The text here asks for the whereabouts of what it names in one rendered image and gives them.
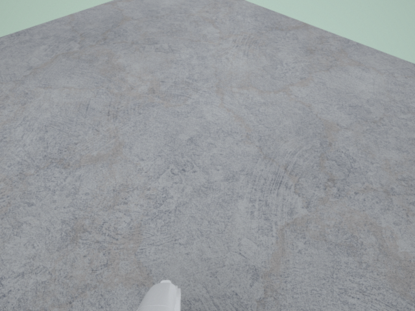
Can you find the robot left thigh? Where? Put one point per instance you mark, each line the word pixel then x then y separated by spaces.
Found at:
pixel 161 297

